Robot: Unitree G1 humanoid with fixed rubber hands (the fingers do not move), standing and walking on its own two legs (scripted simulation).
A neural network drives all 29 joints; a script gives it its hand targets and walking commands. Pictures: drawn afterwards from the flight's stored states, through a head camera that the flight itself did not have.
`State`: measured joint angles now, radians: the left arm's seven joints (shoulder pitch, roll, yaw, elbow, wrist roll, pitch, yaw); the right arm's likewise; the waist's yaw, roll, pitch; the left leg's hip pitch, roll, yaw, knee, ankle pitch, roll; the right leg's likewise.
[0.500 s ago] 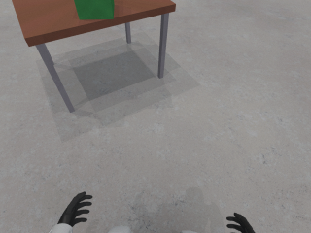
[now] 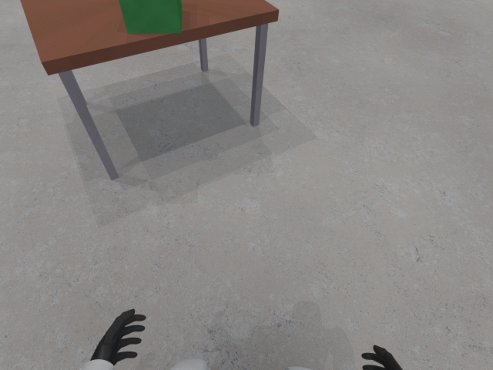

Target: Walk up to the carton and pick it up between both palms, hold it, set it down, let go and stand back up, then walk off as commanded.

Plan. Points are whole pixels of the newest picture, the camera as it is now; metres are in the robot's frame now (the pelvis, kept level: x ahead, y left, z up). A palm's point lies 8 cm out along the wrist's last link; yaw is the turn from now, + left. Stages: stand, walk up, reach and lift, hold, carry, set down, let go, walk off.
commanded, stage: stand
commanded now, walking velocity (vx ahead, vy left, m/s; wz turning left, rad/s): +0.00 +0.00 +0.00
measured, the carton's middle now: out of the picture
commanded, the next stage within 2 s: walk up in 1.56 s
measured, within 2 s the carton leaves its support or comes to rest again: neither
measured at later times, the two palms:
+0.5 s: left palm out of the picture +0.12 +0.23 -0.10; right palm out of the picture +0.09 -0.25 -0.11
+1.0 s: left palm out of the picture +0.10 +0.23 -0.11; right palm out of the picture +0.06 -0.25 -0.12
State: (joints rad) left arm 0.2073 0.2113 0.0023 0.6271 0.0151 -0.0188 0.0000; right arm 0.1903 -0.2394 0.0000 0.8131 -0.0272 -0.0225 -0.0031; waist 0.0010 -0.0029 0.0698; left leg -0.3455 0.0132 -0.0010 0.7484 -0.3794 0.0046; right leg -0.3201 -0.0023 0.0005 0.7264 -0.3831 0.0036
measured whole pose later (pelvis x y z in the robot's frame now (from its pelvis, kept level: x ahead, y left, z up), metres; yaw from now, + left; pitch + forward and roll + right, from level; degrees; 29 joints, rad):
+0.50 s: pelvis -0.01 +0.00 +0.00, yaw +0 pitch -2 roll -1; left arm 0.21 0.21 0.00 0.68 0.02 -0.02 0.00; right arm 0.19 -0.25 0.00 0.86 -0.03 -0.03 0.00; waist 0.00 0.00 0.07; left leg -0.34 0.01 0.00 0.75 -0.37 0.01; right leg -0.32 0.00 0.00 0.73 -0.37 0.00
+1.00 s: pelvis -0.02 +0.00 +0.00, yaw +0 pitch -3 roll -1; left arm 0.20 0.21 0.00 0.74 0.02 -0.02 0.00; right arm 0.19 -0.25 0.00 0.92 -0.03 -0.03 0.00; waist 0.00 0.00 0.07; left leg -0.34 0.01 0.00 0.75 -0.35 0.01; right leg -0.32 0.00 0.00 0.73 -0.35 0.00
